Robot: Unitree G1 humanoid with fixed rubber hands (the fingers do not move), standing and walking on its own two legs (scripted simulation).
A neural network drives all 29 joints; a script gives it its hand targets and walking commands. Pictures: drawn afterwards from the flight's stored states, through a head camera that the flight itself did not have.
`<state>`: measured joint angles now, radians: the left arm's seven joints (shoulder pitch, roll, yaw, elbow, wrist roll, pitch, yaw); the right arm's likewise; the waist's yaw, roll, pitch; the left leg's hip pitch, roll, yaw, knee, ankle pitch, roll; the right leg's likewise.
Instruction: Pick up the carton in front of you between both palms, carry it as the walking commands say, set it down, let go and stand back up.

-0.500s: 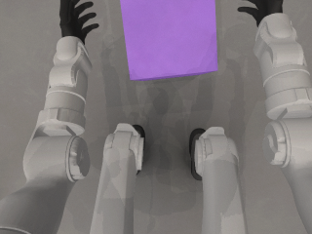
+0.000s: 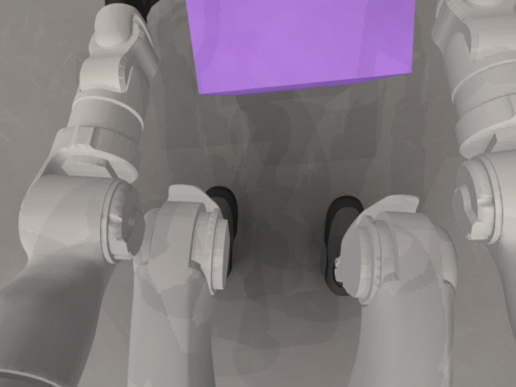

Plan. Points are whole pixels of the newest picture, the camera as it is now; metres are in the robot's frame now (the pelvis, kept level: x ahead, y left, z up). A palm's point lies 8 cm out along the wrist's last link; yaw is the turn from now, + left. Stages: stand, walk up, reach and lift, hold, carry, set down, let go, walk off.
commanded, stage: reach and lift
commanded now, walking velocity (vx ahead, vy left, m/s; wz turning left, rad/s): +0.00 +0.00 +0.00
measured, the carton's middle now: (291, 5) +0.54 +0.00 -0.25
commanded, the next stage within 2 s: none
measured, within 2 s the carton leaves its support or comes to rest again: leaves its support in 0.62 s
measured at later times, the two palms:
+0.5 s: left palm (152, 0) +0.52 +0.15 -0.17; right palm out of the picture +0.55 -0.15 -0.17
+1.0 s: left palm out of the picture +0.50 +0.14 -0.02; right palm out of the picture +0.51 -0.15 -0.03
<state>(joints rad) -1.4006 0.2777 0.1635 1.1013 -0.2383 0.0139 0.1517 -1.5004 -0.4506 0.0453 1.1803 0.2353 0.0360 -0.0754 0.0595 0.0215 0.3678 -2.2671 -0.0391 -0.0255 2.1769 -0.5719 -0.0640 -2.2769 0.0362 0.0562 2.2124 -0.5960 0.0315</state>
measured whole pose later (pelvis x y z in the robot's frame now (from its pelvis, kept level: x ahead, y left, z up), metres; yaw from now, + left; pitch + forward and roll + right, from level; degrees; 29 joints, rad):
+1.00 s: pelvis -0.01 +0.00 +0.05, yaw -2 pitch +42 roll +2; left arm -1.10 0.01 0.50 0.73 0.11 0.31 0.10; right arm -1.21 -0.14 -0.31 0.89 -0.11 0.32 -0.07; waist 0.04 0.01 -0.06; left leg -2.19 -0.08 -0.07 2.00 -0.54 -0.09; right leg -2.20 0.11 0.08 2.01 -0.54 0.07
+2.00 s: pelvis +0.07 +0.00 +0.32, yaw -3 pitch +25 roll +0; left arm -0.49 -0.13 0.37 0.59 0.19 0.31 0.05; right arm -0.52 0.09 -0.34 0.63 -0.19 0.31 -0.05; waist 0.02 0.00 -0.22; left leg -1.08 -0.08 -0.13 1.08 -0.42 -0.04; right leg -1.08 0.09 0.13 1.08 -0.43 0.03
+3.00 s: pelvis +0.09 +0.00 +0.41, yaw -3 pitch -4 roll +0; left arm -0.32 -0.17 0.30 0.37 0.30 0.62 -0.02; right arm -0.31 0.16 -0.30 0.37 -0.30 0.63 0.00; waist 0.01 0.00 0.00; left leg -0.16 -0.04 -0.14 0.44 -0.21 -0.02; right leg -0.16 0.04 0.14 0.44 -0.22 0.01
